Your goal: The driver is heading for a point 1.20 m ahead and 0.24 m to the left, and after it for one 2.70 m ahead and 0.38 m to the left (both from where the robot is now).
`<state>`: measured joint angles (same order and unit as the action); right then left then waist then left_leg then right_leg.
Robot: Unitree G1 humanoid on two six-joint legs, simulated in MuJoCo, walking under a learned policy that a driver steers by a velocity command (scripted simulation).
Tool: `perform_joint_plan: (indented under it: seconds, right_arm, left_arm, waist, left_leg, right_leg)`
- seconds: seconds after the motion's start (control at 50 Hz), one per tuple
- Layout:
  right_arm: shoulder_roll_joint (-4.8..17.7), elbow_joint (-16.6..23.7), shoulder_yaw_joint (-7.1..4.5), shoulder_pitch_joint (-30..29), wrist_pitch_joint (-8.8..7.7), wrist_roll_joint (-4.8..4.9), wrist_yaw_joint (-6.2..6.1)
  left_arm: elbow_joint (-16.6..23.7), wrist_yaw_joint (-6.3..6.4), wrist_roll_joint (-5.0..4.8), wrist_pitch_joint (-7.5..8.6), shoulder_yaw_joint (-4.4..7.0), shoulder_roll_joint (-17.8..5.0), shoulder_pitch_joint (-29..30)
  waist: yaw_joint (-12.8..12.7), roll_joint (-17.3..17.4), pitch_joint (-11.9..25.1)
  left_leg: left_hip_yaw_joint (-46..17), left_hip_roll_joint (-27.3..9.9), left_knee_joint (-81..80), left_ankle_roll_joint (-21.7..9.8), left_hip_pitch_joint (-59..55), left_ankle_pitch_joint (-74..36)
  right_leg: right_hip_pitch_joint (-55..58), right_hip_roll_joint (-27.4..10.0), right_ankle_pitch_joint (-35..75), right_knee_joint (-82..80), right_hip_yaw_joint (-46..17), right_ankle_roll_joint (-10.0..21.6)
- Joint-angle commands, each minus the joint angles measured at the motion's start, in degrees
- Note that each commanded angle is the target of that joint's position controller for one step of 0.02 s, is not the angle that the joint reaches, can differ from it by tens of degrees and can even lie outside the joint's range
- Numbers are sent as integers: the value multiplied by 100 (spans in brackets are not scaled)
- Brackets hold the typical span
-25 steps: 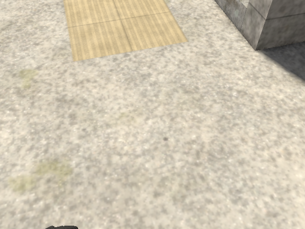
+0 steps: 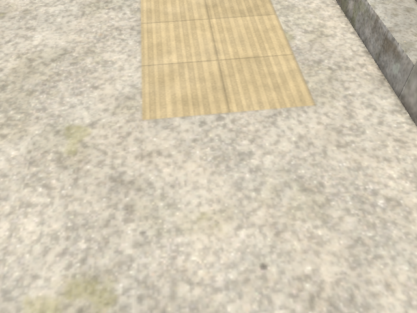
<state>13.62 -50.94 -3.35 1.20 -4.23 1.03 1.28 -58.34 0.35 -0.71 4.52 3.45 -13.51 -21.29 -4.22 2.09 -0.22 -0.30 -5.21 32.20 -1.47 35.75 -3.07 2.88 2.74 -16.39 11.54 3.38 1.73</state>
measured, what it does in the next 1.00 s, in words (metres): walks ahead: left foot, then right foot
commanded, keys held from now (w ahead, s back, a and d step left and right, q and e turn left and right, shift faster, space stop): w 0.44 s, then no key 0.56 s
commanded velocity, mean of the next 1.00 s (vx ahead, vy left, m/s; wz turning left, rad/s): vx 0.33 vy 0.00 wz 0.00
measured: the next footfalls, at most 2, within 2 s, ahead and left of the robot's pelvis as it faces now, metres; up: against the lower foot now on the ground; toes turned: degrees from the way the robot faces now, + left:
left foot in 0.08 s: +0.24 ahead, +0.13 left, +0.00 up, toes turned +3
right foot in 0.62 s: +0.54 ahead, -0.10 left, +0.00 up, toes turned -2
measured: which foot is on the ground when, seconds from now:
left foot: up 0.00-0.06, down 0.08-0.62, up 0.64-0.92, down 0.94-1.00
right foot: down 0.00-0.10, up 0.12-0.60, down 0.62-1.00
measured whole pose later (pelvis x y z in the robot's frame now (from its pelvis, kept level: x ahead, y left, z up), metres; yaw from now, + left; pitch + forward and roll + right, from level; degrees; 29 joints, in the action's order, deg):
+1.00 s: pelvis +0.43 +0.00 +0.00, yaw +0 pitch +0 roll -1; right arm 12.9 -57.7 -2.7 10.9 1.0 -0.9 -2.4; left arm -57.0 0.6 0.7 1.0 1.6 -12.1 -7.2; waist 0.0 0.0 -0.2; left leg -1.2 -3.7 30.9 1.8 16.3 14.7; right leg -17.9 2.3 -8.4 25.9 4.0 2.7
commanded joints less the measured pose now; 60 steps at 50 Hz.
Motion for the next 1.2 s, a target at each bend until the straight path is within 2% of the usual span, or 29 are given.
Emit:
perform_joint_plan:
  seconds: [0.02,0.06,0.08,0.1,0.12,0.14,0.16,0.18,0.22,0.26,0.32,0.44,0.5,0.56,0.6,0.62,0.64,0.66,0.68,0.7,0.74,0.8,0.86,0.94,0.96,0.98,1.02,1.1,1.2]
  right_arm:
    - [489,508,-67,-584,-135,29,94]
    - [761,301,-206,233,-160,8,89]
    - [1050,-20,-356,1238,-157,-16,52]
    - [1522,-217,-470,2272,-138,-83,-10]
    - [1706,-320,-475,2412,-127,-73,44]
    - [1153,-257,-318,2227,-142,-17,49]
    - [928,-153,-250,1732,-165,-16,25]
    - [821,-50,-200,1282,-178,-66,26]
    - [533,-39,-110,944,-204,-183,47]
    - [555,-123,-109,1061,-220,-149,38]
    - [821,-232,-165,1342,-219,-132,-73]
    - [851,-413,-146,1840,-151,-64,-173]
    - [836,-561,-132,2050,-47,-80,-201]
    - [924,-622,-162,1962,66,-67,-239]
    - [943,-565,-165,1708,106,-37,-256]
    - [790,-480,-103,1882,94,-130,-255]
    - [121,-592,105,2750,38,-211,-203]
    - [234,-768,96,3007,-6,-107,-157]
    - [641,-680,-14,2610,9,78,-146]
    - [745,-544,-40,1979,70,99,-210]
    - [654,-499,-89,1658,275,-26,-343]
    - [296,-567,-20,1847,420,-94,-429]
    - [361,-615,-23,1756,512,-115,-420]
    - [491,-569,-37,1441,570,-285,-374]
    - [709,-522,-59,1383,551,-255,-396]
    - [950,-618,-133,1259,517,-174,-390]
    - [525,-649,-45,1091,387,-198,-368]
    - [495,-736,-32,1134,253,-141,-350]
    - [518,-844,-16,1281,263,-122,-358]
  left_arm:
    - [77,56,-36,-47,230,-1005,-182]
    - [132,63,-48,-101,247,-1062,68]
    - [177,63,-25,-123,187,-908,109]
    - [318,66,109,-117,84,-690,-24]
    - [296,-10,56,27,-111,49,-687]
    - [282,-38,-83,160,31,-614,-203]
    - [456,-53,-192,241,96,-848,347]
    - [493,-8,-176,254,100,-818,605]
    - [476,31,-69,144,158,-689,588]
    - [449,40,-57,20,148,-473,475]
    - [650,59,17,-43,166,-490,1024]
    - [959,-55,3,12,85,-328,2131]
    - [1091,-144,31,59,27,-286,2520]
    - [1076,-230,44,115,80,-522,2258]
    - [719,-204,125,147,233,-875,1187]
    - [562,-164,236,158,312,-1260,545]
    - [504,-124,316,90,284,-1432,270]
    - [482,-157,169,36,138,-993,191]
    - [529,-173,66,-8,135,-957,556]
    - [657,-141,66,-31,85,-794,1099]
    - [727,-89,164,-40,-48,-468,1741]
    - [652,-55,292,-90,-20,-568,1885]
    - [604,4,200,-156,-6,-686,1863]
    - [434,23,117,-274,-95,-485,1714]
    - [410,27,142,-286,-80,-523,1611]
    - [414,69,116,-324,-54,-509,1416]
    - [370,120,139,-350,-55,-517,1427]
    - [212,107,145,-353,-66,-445,1297]
    - [123,77,98,-357,-62,-468,1366]
  waist:
    - [147,-621,-446]
    - [647,-735,66]
    - [1061,-606,686]
    - [1282,261,1588]
    - [853,1716,2196]
    - [1044,983,1826]
    - [978,712,1074]
    - [793,181,678]
    - [453,212,330]
    - [339,240,228]
    - [402,74,-53]
    - [711,118,-308]
    - [813,121,-418]
    - [579,343,-115]
    - [18,278,471]
    - [-82,-229,1175]
    - [240,-1544,2072]
    - [197,-1461,2773]
    - [191,-1191,2227]
    - [219,-736,1457]
    - [518,-597,731]
    - [716,-914,681]
    - [717,-878,860]
    - [714,-649,122]
    - [570,-369,-112]
    - [332,332,-287]
    - [325,455,-270]
    - [351,161,-19]
    - [441,-77,205]
  left_leg:
    - [26,74,-278,-179,103,485]
    - [332,420,-425,-382,-1201,718]
    - [309,437,-356,-563,-2635,590]
    - [-1164,-773,-259,-946,-4417,552]
    - [-3896,-1797,-1168,-1827,-5940,1741]
    - [-3880,-1581,-1468,-1567,-5676,2363]
    - [-3012,-1411,-1542,-1311,-4937,2101]
    - [-2386,-1221,-1686,-1193,-4092,1485]
    - [-1619,-900,-2009,-1099,-3013,784]
    - [-1285,-807,-2275,-1162,-2691,583]
    - [-999,-822,-2525,-1226,-2698,268]
    - [-301,-522,-2625,-959,-2889,185]
    - [-86,-544,-2184,-868,-3194,-909]
    - [-163,-716,-1483,-666,-3673,-1867]
    - [-33,-382,-295,-382,-3694,-2537]
    - [165,-24,915,-127,-2928,-1234]
    - [212,768,3063,286,-1110,2783]
    - [-687,847,3905,391,-930,4438]
    - [-677,595,4183,390,-526,4269]
    - [-449,345,3986,391,-317,3901]
    - [-400,6,3110,416,-911,3331]
    - [-145,98,1636,412,-1910,3000]
    - [-50,150,727,329,-2483,1948]
    - [-141,36,-589,15,-2920,1337]
    - [-311,-172,-828,-97,-2657,1614]
    - [-316,-70,-956,-172,-1883,2658]
    - [-326,-30,-1294,0,-1368,2821]
    - [-227,50,-1054,125,-1857,1723]
    - [-138,100,-821,82,-2214,908]
  right_leg:
    - [163,-1846,2330,76,-726,821]
    - [130,-1674,4030,1017,-523,648]
    - [-357,-1345,4225,2190,-288,478]
    - [-1657,-917,2275,4154,-7,257]
    - [-3760,132,-1579,5828,-424,-23]
    - [-4387,-197,-1682,6434,-1066,90]
    - [-4703,-479,-1142,6443,-924,190]
    - [-4462,-788,-586,6188,-773,190]
    - [-3853,-1095,-49,5647,-776,168]
    - [-3675,-1165,65,5273,-719,112]
    - [-4204,-1213,752,4467,-668,-70]
    - [-4058,-923,2266,2601,-363,-141]
    - [-3774,-684,2309,2010,-227,-91]
    - [-3260,-512,1935,1721,-292,128]
    - [-1897,-278,2487,1286,-134,352]
    - [-428,-1010,4825,1701,-739,601]
    - [1598,-2524,6693,1991,-2479,1702]
    - [1696,-2748,6619,1776,-3132,2104]
    - [1031,-2517,5081,1446,-2739,1963]
    - [180,-2187,4012,1170,-2269,1625]
    - [-1421,-1770,3159,702,-1602,1258]
    - [-2236,-1467,2769,431,-1128,1160]
    - [-2317,-1478,1361,230,-1140,1097]
    - [-2950,-1036,-1678,53,-1056,349]
    - [-2879,-828,-1562,286,-922,176]
    - [-2430,-496,-1074,467,-524,63]
    - [-1668,-466,-289,906,-415,66]
    - [-1529,-484,491,1097,-365,170]
    - [-1371,-502,1328,1278,-338,171]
